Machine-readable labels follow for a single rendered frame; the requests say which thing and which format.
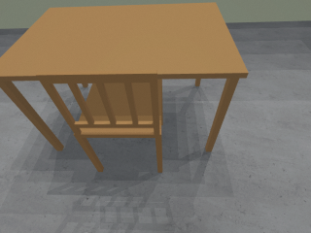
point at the table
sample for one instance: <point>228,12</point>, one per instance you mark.
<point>180,41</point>

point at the chair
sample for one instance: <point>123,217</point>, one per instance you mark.
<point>120,104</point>

